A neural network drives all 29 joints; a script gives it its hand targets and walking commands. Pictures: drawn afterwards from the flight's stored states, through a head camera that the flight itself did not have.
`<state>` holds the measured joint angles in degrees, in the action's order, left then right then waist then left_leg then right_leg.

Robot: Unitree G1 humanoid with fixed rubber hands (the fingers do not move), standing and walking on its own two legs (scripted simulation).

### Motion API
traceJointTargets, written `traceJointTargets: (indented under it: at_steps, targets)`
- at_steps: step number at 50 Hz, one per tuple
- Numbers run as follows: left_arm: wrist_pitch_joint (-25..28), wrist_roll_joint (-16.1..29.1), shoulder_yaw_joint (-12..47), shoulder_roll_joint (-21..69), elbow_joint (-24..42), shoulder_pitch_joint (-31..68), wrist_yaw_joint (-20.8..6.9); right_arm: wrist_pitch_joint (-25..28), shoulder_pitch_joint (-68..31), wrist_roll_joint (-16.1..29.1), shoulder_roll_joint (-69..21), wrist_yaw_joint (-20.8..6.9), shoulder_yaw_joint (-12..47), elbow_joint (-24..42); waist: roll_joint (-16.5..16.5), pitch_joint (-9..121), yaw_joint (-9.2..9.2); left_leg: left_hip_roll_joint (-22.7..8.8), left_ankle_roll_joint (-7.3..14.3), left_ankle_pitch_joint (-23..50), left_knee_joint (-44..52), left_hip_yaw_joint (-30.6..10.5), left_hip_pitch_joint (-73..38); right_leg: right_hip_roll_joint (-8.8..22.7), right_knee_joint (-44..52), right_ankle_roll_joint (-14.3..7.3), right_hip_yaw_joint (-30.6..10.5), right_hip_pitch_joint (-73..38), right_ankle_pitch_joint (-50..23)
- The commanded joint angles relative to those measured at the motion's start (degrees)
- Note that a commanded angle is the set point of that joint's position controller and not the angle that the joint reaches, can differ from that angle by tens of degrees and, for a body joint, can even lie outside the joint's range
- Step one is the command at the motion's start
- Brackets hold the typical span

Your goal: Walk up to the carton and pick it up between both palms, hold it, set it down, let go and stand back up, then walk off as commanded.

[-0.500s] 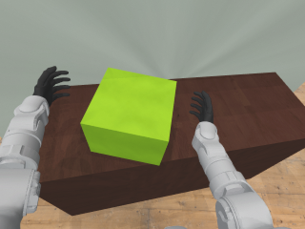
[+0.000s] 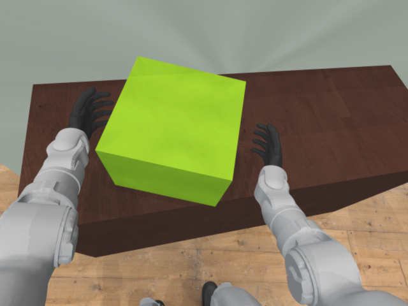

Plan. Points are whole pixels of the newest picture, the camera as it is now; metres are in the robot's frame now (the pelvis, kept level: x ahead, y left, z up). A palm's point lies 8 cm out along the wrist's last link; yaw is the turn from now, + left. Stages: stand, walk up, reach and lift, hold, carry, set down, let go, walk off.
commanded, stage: reach and lift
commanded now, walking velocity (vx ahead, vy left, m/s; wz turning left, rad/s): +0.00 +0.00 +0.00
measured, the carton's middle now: (178, 134) +0.46 -0.02 -0.03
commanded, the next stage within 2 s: none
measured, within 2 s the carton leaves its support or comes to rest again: neither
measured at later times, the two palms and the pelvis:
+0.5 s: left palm (85, 152) +0.45 +0.17 -0.05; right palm (258, 181) +0.34 -0.19 -0.05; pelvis -0.03 +0.02 -0.02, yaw -3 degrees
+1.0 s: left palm (102, 141) +0.47 +0.14 -0.05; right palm (248, 170) +0.36 -0.17 -0.05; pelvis -0.02 +0.02 -0.03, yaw -3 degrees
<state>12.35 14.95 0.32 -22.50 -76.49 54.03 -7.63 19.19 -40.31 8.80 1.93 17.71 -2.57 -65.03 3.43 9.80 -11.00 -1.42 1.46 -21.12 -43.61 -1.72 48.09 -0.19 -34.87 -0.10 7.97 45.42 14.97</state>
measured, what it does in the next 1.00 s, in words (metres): stands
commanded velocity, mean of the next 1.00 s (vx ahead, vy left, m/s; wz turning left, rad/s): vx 0.00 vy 0.00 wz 0.00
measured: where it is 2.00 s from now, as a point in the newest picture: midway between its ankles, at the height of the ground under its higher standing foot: outside the picture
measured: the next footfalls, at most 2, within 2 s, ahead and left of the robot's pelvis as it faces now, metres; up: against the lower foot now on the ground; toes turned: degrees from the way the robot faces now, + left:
none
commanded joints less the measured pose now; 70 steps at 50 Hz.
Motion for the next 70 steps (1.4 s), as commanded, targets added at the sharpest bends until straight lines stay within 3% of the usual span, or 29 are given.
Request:
traceJointTargets:
  at_steps: [1,8,9,12,15,19,22,27,32,37,40,44,47,49,53,57,70]
  targets:
    - [8.88,-8.43,-3.61,-7.36,5.56,32.14,0.71,10.43,-25.44,-2.55,2.51,-1.30,-9.54,3.36,10.26,54.72,0.75,0.39,-7.36,50.01,-10.49,0.55,-29.31,-3.95,-6.72,0.22,-4.00,-7.62,-38.51]
    - [11.71,-10.23,-4.32,-5.09,15.63,34.41,2.81,16.35,-25.02,-4.97,3.72,-2.00,-13.94,5.84,17.20,68.26,1.60,-0.80,-10.69,63.67,-14.98,0.27,-34.02,-5.14,-5.63,-1.12,-3.26,-1.42,-37.52]
    - [11.85,-10.48,-3.96,-4.13,16.95,33.65,3.08,16.80,-24.64,-4.99,3.97,-2.38,-13.66,5.65,18.27,68.48,1.99,-1.12,-11.13,64.18,-15.02,0.17,-34.68,-5.21,-5.15,-1.48,-3.18,-0.31,-35.96]
    - [12.24,-11.02,-2.35,-2.55,15.69,33.12,3.16,16.22,-24.59,-5.51,5.44,-3.22,-14.58,2.52,18.68,66.09,0.85,-1.97,-11.72,61.75,-14.01,-1.57,-37.75,-5.55,-4.46,-1.55,-2.49,2.94,-30.76]
    - [11.82,-10.60,-1.28,-2.58,12.96,35.19,2.72,14.80,-27.12,-6.73,6.23,-3.20,-16.09,2.20,17.26,60.34,-0.43,-1.99,-11.01,54.21,-13.09,-2.47,-36.09,-5.67,-5.19,-1.25,-2.71,3.18,-25.78]
    - [12.19,-9.44,0.15,-2.20,12.04,38.15,2.81,13.08,-30.97,-7.18,5.52,-3.59,-16.36,5.02,16.02,59.07,-0.15,-1.36,-9.60,44.05,-11.34,-3.05,-33.33,-5.38,-7.32,-1.13,-2.60,3.42,-20.98]
    - [12.25,-7.78,2.82,-0.33,9.89,40.74,2.87,11.17,-34.11,-7.62,4.12,-3.94,-17.23,6.46,15.10,56.77,-1.04,-1.30,-8.47,34.06,-9.81,-3.88,-30.48,-4.90,-8.62,-1.15,-2.46,4.70,-16.02]
    - [12.09,-6.30,5.83,3.13,6.28,45.11,2.51,8.10,-38.66,-11.10,1.07,-4.96,-19.05,7.22,13.04,53.49,-2.36,-1.11,-6.81,20.57,-7.86,-3.70,-24.06,-3.79,-8.95,-1.38,-2.70,4.89,-9.74]
    - [11.26,-8.71,4.22,5.09,1.68,44.68,2.39,6.48,-39.32,-15.31,-2.68,-4.83,-20.80,4.75,10.79,51.96,-2.89,-0.31,-5.76,14.91,-7.66,-2.95,-19.79,-3.19,-9.13,-1.15,-3.53,1.22,-9.79]
    - [10.42,-13.04,-0.51,4.41,1.70,41.37,3.46,7.50,-35.12,-17.14,-3.63,-2.74,-22.36,0.67,11.61,53.39,-2.71,0.35,-6.43,23.13,-9.72,-1.85,-20.54,-3.36,-9.83,-0.55,-3.95,-3.59,-18.87]
    - [10.96,-15.30,-1.88,7.70,3.12,40.70,2.08,9.03,-34.72,-17.69,-8.88,-3.26,-19.83,1.55,10.98,55.14,-1.33,0.58,-6.82,30.42,-11.02,-0.64,-21.56,-3.11,-9.94,0.08,-3.85,-5.70,-24.13]
    - [13.07,-21.57,-4.33,17.19,0.97,40.79,-0.96,13.21,-35.42,-22.12,-20.61,-5.61,-17.57,0.14,10.94,57.38,0.53,0.63,-7.62,39.87,-12.94,-0.16,-22.11,-3.06,-10.80,-0.13,-3.46,-8.07,-31.08]
    - [15.41,-27.91,-6.14,32.22,-6.86,41.42,-5.11,16.07,-37.42,-29.07,-35.37,-9.94,-15.75,-4.31,10.42,53.74,1.70,0.64,-7.62,41.41,-12.73,-0.43,-21.32,-2.86,-10.51,-0.51,-2.86,-7.87,-31.13]
    - [17.55,-30.60,-7.71,36.89,-11.80,39.93,-6.34,17.64,-37.72,-32.23,-38.68,-12.15,-17.37,-7.41,10.58,50.19,2.36,0.21,-7.82,41.18,-12.34,-0.79,-22.09,-2.94,-10.37,-0.88,-2.00,-6.14,-29.07]
    - [20.81,-32.00,-7.95,38.23,-15.46,39.06,-5.65,19.22,-36.90,-34.80,-37.42,-14.00,-20.29,-12.18,12.50,46.54,2.12,-0.68,-8.81,41.27,-11.57,-1.59,-24.83,-3.58,-9.48,-1.36,-0.53,-4.00,-25.25]
    - [22.23,-31.43,-8.11,37.32,-18.31,38.71,-5.27,19.55,-36.05,-35.13,-36.70,-14.41,-20.35,-15.06,11.48,44.09,2.04,-0.65,-8.22,38.37,-10.82,-1.54,-23.89,-3.65,-8.46,-1.29,-0.55,-4.01,-22.89]
    - [22.54,-30.83,-7.01,38.58,-19.41,37.59,-4.73,19.20,-33.83,-33.73,-37.07,-13.86,-18.73,-16.61,11.00,42.32,2.21,-0.35,-7.21,34.35,-10.31,-1.35,-22.02,-3.39,-7.47,-1.29,-0.43,-2.03,-21.01]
